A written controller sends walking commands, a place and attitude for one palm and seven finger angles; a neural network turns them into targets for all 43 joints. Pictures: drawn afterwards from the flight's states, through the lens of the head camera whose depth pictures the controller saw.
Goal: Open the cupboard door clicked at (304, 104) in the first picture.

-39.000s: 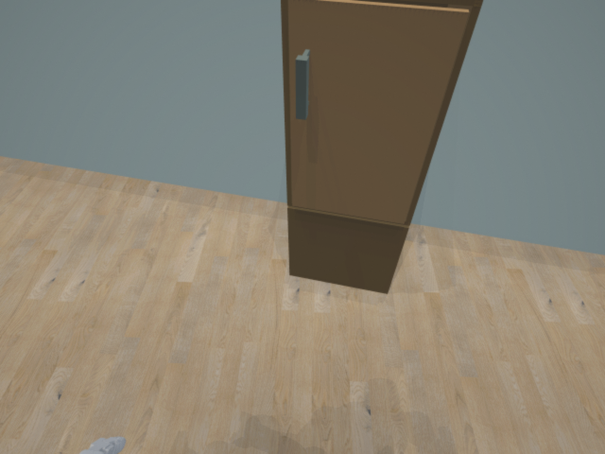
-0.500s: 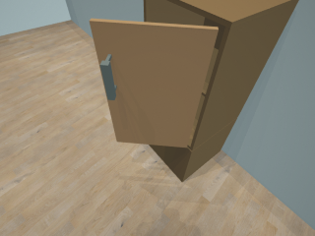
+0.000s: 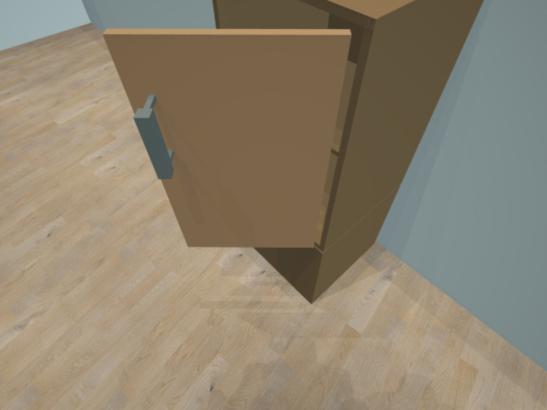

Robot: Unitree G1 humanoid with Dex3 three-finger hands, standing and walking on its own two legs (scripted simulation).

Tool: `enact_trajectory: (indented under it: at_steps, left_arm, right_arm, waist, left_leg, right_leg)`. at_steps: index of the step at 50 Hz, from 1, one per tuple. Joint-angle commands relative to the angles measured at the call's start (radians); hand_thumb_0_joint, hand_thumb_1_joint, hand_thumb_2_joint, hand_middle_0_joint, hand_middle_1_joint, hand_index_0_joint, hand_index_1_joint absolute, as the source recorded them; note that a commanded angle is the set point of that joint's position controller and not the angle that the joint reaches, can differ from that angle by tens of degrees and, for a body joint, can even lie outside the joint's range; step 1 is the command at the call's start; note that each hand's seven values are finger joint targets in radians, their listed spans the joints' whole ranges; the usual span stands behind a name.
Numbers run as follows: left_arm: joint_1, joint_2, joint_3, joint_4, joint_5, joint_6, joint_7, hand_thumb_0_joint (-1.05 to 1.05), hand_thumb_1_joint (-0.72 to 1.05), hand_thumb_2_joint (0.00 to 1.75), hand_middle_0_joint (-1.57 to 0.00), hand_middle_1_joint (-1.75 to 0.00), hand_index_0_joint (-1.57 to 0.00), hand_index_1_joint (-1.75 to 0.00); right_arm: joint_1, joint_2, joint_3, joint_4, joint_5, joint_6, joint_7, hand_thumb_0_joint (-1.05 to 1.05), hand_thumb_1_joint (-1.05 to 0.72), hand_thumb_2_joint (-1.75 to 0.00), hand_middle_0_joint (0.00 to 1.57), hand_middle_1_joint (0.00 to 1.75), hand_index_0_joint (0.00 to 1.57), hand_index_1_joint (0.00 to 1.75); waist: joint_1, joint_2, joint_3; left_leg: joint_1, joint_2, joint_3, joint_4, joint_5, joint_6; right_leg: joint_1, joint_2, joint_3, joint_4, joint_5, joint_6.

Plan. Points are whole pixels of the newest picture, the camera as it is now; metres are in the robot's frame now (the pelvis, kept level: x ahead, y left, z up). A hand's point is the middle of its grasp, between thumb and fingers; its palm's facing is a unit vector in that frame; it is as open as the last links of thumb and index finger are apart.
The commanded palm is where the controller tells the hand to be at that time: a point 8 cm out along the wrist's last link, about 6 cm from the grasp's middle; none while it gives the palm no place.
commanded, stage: come to a stop and stand still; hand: left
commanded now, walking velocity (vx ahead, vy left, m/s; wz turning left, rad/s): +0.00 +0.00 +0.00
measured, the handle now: (158, 138) +0.53 +0.23 +0.08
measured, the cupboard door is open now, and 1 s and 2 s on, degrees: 47 47 47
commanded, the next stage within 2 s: look again from close up in 0.28 s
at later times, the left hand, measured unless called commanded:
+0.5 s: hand out of the picture +0.02 +0.16 -0.16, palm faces +0.03 -0.98 -0.22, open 7.4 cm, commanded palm none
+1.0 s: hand out of the picture +0.04 +0.16 -0.14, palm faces +0.16 -0.97 -0.19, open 7.4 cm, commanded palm +0.08 +0.20 -0.06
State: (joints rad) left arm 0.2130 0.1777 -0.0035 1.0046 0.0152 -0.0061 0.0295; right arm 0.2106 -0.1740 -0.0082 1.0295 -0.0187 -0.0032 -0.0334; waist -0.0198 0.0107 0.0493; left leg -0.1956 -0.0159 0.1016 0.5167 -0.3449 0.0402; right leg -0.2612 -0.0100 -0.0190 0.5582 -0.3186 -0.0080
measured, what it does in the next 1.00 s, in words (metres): stands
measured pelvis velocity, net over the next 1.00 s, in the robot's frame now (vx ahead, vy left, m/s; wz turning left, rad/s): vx -0.01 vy -0.03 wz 0.02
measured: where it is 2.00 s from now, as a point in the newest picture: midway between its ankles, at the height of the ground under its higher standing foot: outside the picture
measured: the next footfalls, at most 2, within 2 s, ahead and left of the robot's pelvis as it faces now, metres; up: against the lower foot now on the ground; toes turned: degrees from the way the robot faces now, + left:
none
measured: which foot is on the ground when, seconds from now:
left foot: down 0.00-1.00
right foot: down 0.00-1.00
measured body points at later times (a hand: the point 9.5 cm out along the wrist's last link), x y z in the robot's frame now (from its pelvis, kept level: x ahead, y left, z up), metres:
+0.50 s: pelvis +0.00 -0.03 +0.01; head +0.02 -0.03 +0.46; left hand +0.02 +0.21 -0.15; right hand +0.03 -0.26 -0.15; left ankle -0.04 +0.09 -0.73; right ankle -0.02 -0.11 -0.73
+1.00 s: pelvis -0.01 -0.03 +0.01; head +0.00 -0.03 +0.46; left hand +0.03 +0.21 -0.13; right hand +0.03 -0.26 -0.14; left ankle -0.04 +0.09 -0.73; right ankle -0.02 -0.11 -0.73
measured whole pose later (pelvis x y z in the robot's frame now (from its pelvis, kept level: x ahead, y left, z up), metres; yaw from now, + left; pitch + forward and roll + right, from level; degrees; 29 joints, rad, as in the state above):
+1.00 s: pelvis -0.01 -0.03 +0.01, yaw +1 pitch -1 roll +0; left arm 0.35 0.17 0.02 0.76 -0.07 0.03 0.04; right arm 0.27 -0.18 0.02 1.04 0.01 -0.06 -0.05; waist 0.01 0.00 0.05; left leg -0.13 0.02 0.07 0.43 -0.28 0.00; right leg -0.18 0.03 -0.06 0.44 -0.24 -0.05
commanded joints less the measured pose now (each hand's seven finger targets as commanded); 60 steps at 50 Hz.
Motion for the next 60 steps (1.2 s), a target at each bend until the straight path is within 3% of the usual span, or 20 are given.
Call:
enact_trajectory:
  at_steps: [1,6,15,28,46,47,48,49,50,51,52,53,54,55,56,57,58,59,60]
  left_arm:
    - [0.053,0.124,0.025,-0.042,-0.004,-0.019,0.015,0.00,0.90,0.90,-0.20,-0.30,-0.20,-0.30]
    - [0.057,0.122,0.026,-0.023,-0.005,-0.019,0.016,0.00,0.90,0.90,-0.20,-0.30,-0.20,-0.30]
    - [0.051,0.124,0.024,0.005,-0.004,-0.024,0.011,0.00,0.90,0.90,-0.20,-0.30,-0.20,-0.30]
    - [0.073,0.135,0.022,0.037,-0.007,-0.032,0.009,0.00,0.90,0.90,-0.20,-0.30,-0.20,-0.30]
    - [0.083,0.129,0.020,0.054,-0.006,-0.032,0.006,0.00,0.90,0.90,-0.20,-0.30,-0.20,-0.30]
    - [0.193,0.114,0.020,0.105,0.004,-0.046,0.050,0.00,0.90,0.90,-0.20,-0.30,-0.20,-0.30]
    - [-0.551,0.358,0.168,-1.424,-0.222,-0.267,0.032,0.00,0.88,0.89,-0.20,-0.32,-0.20,-0.32]
    - [-0.111,0.283,0.164,-1.170,-0.135,-0.212,0.065,0.00,0.85,0.88,-0.20,-0.33,-0.20,-0.33]
    - [-0.084,0.203,0.117,-1.109,-0.163,-0.166,0.109,0.00,0.83,0.87,-0.21,-0.34,-0.21,-0.34]
    - [0.206,-0.058,-0.014,-0.865,-0.175,-0.076,0.088,0.00,0.81,0.86,-0.21,-0.36,-0.21,-0.36]
    - [0.008,-0.013,0.015,-1.050,-0.214,-0.118,0.063,0.00,0.78,0.85,-0.21,-0.37,-0.21,-0.37]
    - [-0.001,0.058,0.082,-1.023,-0.210,-0.175,0.039,0.00,0.76,0.84,-0.21,-0.39,-0.21,-0.39]
    - [0.034,0.040,0.090,-0.930,-0.205,-0.236,0.011,0.00,0.74,0.83,-0.21,-0.40,-0.21,-0.40]
    - [0.178,0.046,0.144,-0.798,-0.208,-0.286,-0.026,0.00,0.71,0.82,-0.21,-0.42,-0.21,-0.42]
    - [0.269,-0.012,0.114,-0.743,-0.222,-0.347,-0.080,0.00,0.69,0.81,-0.22,-0.43,-0.22,-0.43]
    - [0.343,-0.008,0.141,-0.720,-0.243,-0.416,-0.136,0.00,0.67,0.80,-0.22,-0.45,-0.22,-0.45]
    - [0.390,-0.007,0.151,-0.739,-0.262,-0.487,-0.202,0.00,0.64,0.79,-0.22,-0.47,-0.22,-0.47]
    - [0.393,0.018,0.166,-0.758,-0.274,-0.549,-0.268,0.00,0.62,0.78,-0.22,-0.48,-0.22,-0.48]
    - [0.395,0.064,0.206,-0.732,-0.278,-0.587,-0.337,0.00,0.60,0.77,-0.22,-0.50,-0.22,-0.50]
  right_arm:
    - [0.048,-0.101,-0.013,-0.012,0.003,-0.027,0.001,0.00,-0.90,-0.90,0.20,0.30,0.20,0.30]
    - [0.044,-0.098,-0.007,0.014,0.003,-0.027,-0.002,0.00,-0.90,-0.90,0.20,0.30,0.20,0.30]
    - [0.038,-0.099,-0.001,0.046,0.005,-0.025,-0.001,0.00,-0.90,-0.90,0.20,0.30,0.20,0.30]
    - [0.042,-0.114,0.001,0.069,0.007,-0.027,-0.001,0.00,-0.90,-0.90,0.20,0.30,0.20,0.30]
    - [0.055,-0.107,0.003,0.083,0.006,-0.028,-0.002,0.00,-0.90,-0.90,0.20,0.30,0.20,0.30]
    - [-0.020,-0.109,-0.004,0.018,0.018,-0.035,0.005,0.00,-0.90,-0.90,0.20,0.30,0.20,0.30]
    - [0.021,-0.260,-0.020,-0.340,0.072,-0.180,-0.039,0.00,-0.90,-0.90,0.20,0.30,0.20,0.30]
    - [-0.063,-0.172,0.003,-0.294,0.052,-0.258,-0.070,0.00,-0.90,-0.90,0.20,0.30,0.20,0.30]
    - [-0.043,-0.184,-0.010,-0.241,0.061,-0.279,-0.069,0.00,-0.90,-0.90,0.20,0.30,0.20,0.30]
    - [-0.008,-0.130,-0.013,-0.235,0.069,-0.273,-0.056,0.00,-0.90,-0.90,0.20,0.30,0.20,0.30]
    - [-0.038,-0.183,-0.018,-0.330,0.074,-0.284,-0.046,0.00,-0.90,-0.90,0.20,0.30,0.20,0.30]
    - [-0.036,-0.207,-0.040,-0.349,0.060,-0.295,-0.046,0.00,-0.90,-0.90,0.20,0.30,0.20,0.30]
    - [-0.035,-0.208,-0.046,-0.369,0.042,-0.304,-0.045,0.00,-0.90,-0.90,0.20,0.30,0.20,0.30]
    - [-0.040,-0.204,-0.056,-0.396,0.042,-0.305,-0.035,0.00,-0.90,-0.90,0.20,0.30,0.20,0.30]
    - [-0.050,-0.196,-0.053,-0.427,0.033,-0.307,-0.020,0.00,-0.90,-0.90,0.20,0.30,0.20,0.30]
    - [-0.070,-0.193,-0.061,-0.458,0.030,-0.309,-0.008,0.00,-0.90,-0.90,0.20,0.30,0.20,0.30]
    - [-0.082,-0.196,-0.069,-0.488,0.026,-0.309,0.006,0.00,-0.90,-0.90,0.20,0.30,0.20,0.30]
    - [-0.100,-0.204,-0.074,-0.525,0.026,-0.309,0.020,0.00,-0.90,-0.90,0.20,0.30,0.20,0.30]
    - [-0.100,-0.216,-0.084,-0.561,0.029,-0.306,0.036,0.00,-0.90,-0.90,0.20,0.30,0.20,0.30]
  waist:
    - [0.014,-0.030,-0.095]
    - [0.021,0.006,-0.072]
    - [0.023,-0.024,-0.017]
    - [0.023,-0.030,-0.040]
    - [0.027,-0.017,-0.001]
    - [0.056,0.013,0.013]
    - [-0.051,0.203,-0.502]
    - [0.044,0.358,-0.446]
    - [0.006,0.331,-0.364]
    - [-0.012,0.128,-0.208]
    - [-0.019,0.034,-0.073]
    - [-0.044,-0.095,-0.059]
    - [-0.039,-0.206,0.003]
    - [0.005,-0.237,0.028]
    - [0.029,-0.307,-0.005]
    - [0.059,-0.351,-0.022]
    - [0.077,-0.331,-0.065]
    - [0.081,-0.285,-0.100]
    - [0.088,-0.171,-0.123]
  left_leg:
    - [0.035,0.123,-0.118,-0.089,0.383,-0.006]
    - [0.043,0.126,-0.115,-0.108,0.362,-0.007]
    - [0.042,0.126,-0.115,-0.149,0.261,-0.010]
    - [0.057,0.126,-0.115,-0.160,0.248,-0.016]
    - [0.034,0.127,-0.121,-0.180,0.216,-0.019]
    - [-0.038,0.118,-0.055,0.053,0.238,-0.047]
    - [0.211,0.002,-0.096,-0.105,0.403,-0.016]
    - [0.244,0.027,-0.065,-0.109,0.586,-0.002]
    - [0.174,0.046,-0.087,-0.086,0.511,-0.036]
    - [0.097,0.065,-0.103,-0.098,0.452,-0.029]
    - [0.004,0.053,-0.135,-0.085,0.343,-0.026]
    - [-0.039,0.044,-0.129,-0.048,0.244,-0.019]
    - [-0.131,0.029,-0.130,-0.011,0.163,-0.015]
    - [-0.200,0.019,-0.124,0.029,0.121,-0.020]
    - [-0.266,0.006,-0.117,0.074,0.090,-0.027]
    - [-0.338,0.000,-0.104,0.126,0.063,-0.033]
    - [-0.386,-0.011,-0.087,0.171,0.053,-0.040]
    - [-0.424,-0.022,-0.075,0.214,0.038,-0.047]
    - [-0.420,-0.032,-0.067,0.253,0.051,-0.053]
  right_leg:
    - [0.112,-0.107,0.097,-0.071,0.482,-0.038]
    - [0.122,-0.105,0.097,-0.104,0.433,-0.038]
    - [0.113,-0.105,0.102,-0.166,0.365,-0.044]
    - [0.135,-0.115,0.110,-0.192,0.378,-0.047]
    - [0.112,-0.110,0.111,-0.221,0.292,-0.044]
    - [0.114,-0.187,0.162,-0.176,0.825,0.025]
    - [0.259,-0.083,0.096,-0.101,0.665,-0.028]
    - [0.223,-0.022,0.063,-0.071,0.460,-0.056]
    - [0.131,-0.018,-0.001,-0.083,0.280,-0.043]
    - [0.037,-0.009,-0.044,-0.088,0.224,-0.023]
    - [-0.017,-0.012,-0.054,-0.092,0.211,-0.014]
    - [-0.088,-0.006,-0.061,-0.097,0.139,-0.007]
    - [-0.166,-0.001,-0.066,-0.083,0.056,0.000]
    - [-0.204,-0.002,-0.061,-0.056,0.000,-0.004]
    - [-0.233,0.001,-0.058,-0.005,-0.029,-0.002]
    - [-0.250,0.001,-0.040,0.040,-0.042,-0.003]
    - [-0.239,-0.003,-0.020,0.083,-0.025,-0.006]
    - [-0.236,-0.008,-0.006,0.121,-0.019,-0.011]
    - [-0.226,-0.018,0.015,0.156,0.012,-0.029]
